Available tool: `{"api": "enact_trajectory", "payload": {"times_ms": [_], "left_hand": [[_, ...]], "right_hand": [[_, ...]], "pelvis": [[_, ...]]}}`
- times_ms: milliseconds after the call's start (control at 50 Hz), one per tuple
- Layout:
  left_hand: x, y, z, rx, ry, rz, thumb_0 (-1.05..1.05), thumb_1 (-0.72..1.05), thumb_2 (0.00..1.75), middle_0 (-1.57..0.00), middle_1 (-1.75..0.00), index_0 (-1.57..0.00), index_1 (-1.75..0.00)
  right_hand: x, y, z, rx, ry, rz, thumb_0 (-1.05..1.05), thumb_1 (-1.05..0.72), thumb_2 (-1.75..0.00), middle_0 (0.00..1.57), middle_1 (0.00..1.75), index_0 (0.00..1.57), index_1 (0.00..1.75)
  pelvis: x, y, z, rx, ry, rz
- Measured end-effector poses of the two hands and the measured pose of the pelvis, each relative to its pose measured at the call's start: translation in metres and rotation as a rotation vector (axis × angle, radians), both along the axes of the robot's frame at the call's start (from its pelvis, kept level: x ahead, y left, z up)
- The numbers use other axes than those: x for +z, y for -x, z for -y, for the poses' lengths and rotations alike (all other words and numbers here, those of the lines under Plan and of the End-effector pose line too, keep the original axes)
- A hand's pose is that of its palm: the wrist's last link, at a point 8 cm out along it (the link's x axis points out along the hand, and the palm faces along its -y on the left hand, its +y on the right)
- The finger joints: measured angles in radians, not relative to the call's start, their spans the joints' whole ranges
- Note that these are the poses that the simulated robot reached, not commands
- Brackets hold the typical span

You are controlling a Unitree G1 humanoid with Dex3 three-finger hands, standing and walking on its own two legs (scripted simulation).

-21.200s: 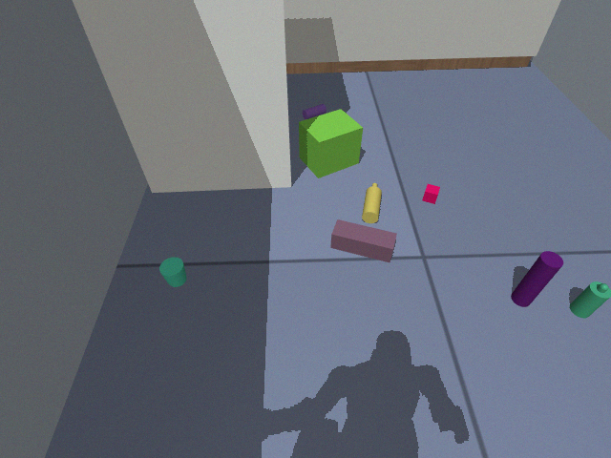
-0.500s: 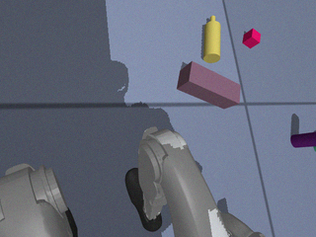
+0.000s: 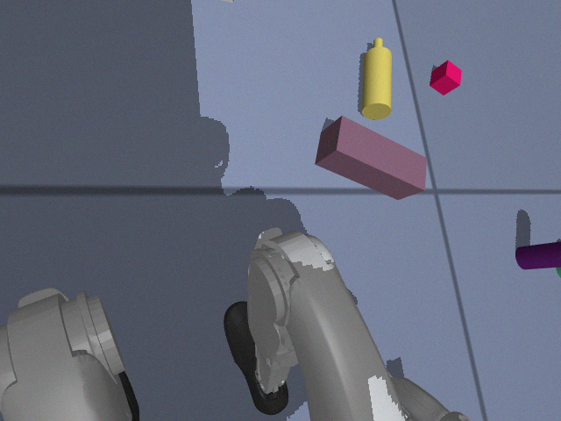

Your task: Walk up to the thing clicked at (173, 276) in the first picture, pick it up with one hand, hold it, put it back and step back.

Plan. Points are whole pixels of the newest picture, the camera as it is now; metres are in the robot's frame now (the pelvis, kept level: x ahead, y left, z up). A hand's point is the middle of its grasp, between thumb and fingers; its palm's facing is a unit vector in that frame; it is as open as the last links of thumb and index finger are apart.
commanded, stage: close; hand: left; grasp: from above
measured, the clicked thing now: out of the picture +0.43 +0.32 -0.25
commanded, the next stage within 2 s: settle in 0.28 s
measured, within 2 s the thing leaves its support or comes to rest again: leaves its support in 0.80 s
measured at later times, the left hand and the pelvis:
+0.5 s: hand out of the picture +0.41 +0.33 -0.22, palm faces -0.41 -0.15 -0.90, open 11.6 cm; pelvis +0.00 +0.00 +0.00, yaw +0 degrees
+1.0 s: hand out of the picture +0.41 +0.33 -0.16, palm faces -0.38 -0.10 -0.92, open 11.2 cm; pelvis +0.01 +0.00 +0.02, yaw +4 degrees
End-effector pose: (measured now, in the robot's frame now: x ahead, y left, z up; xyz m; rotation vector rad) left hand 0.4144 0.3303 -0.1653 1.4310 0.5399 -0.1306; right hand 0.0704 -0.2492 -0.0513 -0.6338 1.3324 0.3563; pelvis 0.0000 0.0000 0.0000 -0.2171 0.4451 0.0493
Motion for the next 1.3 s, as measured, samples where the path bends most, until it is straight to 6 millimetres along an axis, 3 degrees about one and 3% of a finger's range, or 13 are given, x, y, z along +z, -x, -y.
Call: {"api": "enact_trajectory", "payload": {"times_ms": [440,740,920,1080,1300], "left_hand": [[0.004,-0.002,-0.001,0.012,-0.011,-0.015,-0.01,-0.2,0.85,-0.58,-0.9,-0.35,-0.89],[0.008,-0.002,-0.004,0.015,0.001,0.01,0.01,-0.18,0.83,-0.59,-0.97,-0.42,-0.96],[0.042,0.005,0.001,0.001,-0.036,0.063,0.02,-0.16,0.8,-0.59,-0.94,-0.43,-0.89],[0.077,0.007,-0.003,0.037,-0.07,-0.012,0.02,-0.16,0.79,-0.62,-0.9,-0.45,-0.84],[0.101,0.009,-0.003,0.012,-0.028,-0.053,0.02,-0.18,0.8,-0.65,-0.88,-0.48,-0.83]], "right_hand": [[-0.001,0.005,0.0,-0.008,-0.013,-0.019,0.0,-0.9,-0.9,0.2,0.29,0.2,0.3],[-0.004,0.006,0.002,-0.068,-0.007,-0.028,0.0,-0.92,-0.91,0.2,0.29,0.2,0.3],[-0.007,-0.019,0.008,-0.159,-0.032,0.019,0.0,-0.92,-0.91,0.2,0.29,0.2,0.3],[-0.006,-0.048,0.011,-0.183,-0.056,0.096,0.0,-0.92,-0.91,0.2,0.29,0.2,0.3],[0.001,-0.04,0.02,-0.231,-0.005,0.066,0.0,-0.93,-0.91,0.2,0.29,0.2,0.3]], "pelvis": [[0.002,0.0,0.002,0.003,-0.007,-0.009],[0.002,-0.006,0.002,0.01,-0.009,-0.038],[0.015,-0.011,0.003,0.027,-0.029,-0.107],[0.032,-0.008,0.005,0.044,-0.058,-0.133],[0.046,-0.005,0.01,0.063,-0.079,-0.141]]}}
